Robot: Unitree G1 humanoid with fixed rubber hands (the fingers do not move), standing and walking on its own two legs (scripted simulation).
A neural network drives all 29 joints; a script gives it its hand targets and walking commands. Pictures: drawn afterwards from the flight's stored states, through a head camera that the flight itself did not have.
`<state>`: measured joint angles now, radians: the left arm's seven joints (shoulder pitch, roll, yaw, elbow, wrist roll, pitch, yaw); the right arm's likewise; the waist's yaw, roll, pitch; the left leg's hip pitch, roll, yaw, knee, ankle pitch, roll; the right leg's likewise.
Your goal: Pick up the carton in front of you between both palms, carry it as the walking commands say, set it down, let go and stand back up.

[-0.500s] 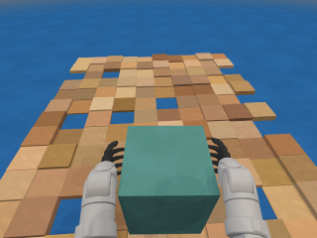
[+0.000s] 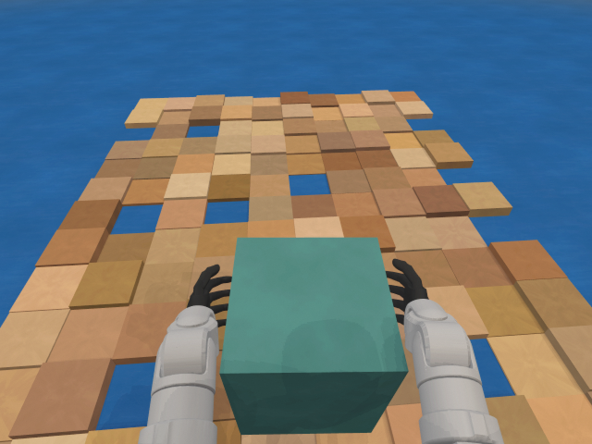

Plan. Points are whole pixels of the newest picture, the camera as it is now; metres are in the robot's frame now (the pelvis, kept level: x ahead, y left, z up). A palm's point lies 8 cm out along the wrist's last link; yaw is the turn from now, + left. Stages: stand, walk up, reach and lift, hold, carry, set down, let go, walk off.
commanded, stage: carry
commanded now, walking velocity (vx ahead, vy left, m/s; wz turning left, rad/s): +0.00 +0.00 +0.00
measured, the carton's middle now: (307, 339) +0.29 +0.00 -0.03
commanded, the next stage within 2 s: none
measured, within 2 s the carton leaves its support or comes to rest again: neither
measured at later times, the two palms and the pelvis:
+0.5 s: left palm (199, 324) +0.27 +0.15 +0.05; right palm (417, 318) +0.28 -0.15 +0.05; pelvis -0.01 +0.00 +0.00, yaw +0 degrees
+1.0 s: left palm (203, 324) +0.27 +0.15 +0.05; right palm (421, 318) +0.28 -0.15 +0.05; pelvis -0.01 -0.01 +0.00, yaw +0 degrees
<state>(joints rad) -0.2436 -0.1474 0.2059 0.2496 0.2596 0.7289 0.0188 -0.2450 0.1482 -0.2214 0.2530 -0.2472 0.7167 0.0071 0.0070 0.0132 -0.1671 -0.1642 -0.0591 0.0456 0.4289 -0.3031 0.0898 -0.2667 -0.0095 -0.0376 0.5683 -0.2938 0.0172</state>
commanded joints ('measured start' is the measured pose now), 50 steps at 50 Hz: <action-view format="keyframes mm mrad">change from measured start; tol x2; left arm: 1 -467 -863 -521 -44 -235 -29 -220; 50 -438 -858 -536 -83 -241 -24 -214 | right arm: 1 -425 869 496 -18 208 -19 197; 50 -410 876 531 -61 225 -14 196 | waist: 1 -7 19 -146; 50 -10 9 -155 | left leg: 1 98 192 -129 -38 551 -76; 24 90 182 -127 -55 483 -75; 50 84 180 -122 -48 470 -70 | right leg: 1 9 -85 67 -40 208 -24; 23 6 -93 73 -58 188 -30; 50 19 -100 78 -61 223 -43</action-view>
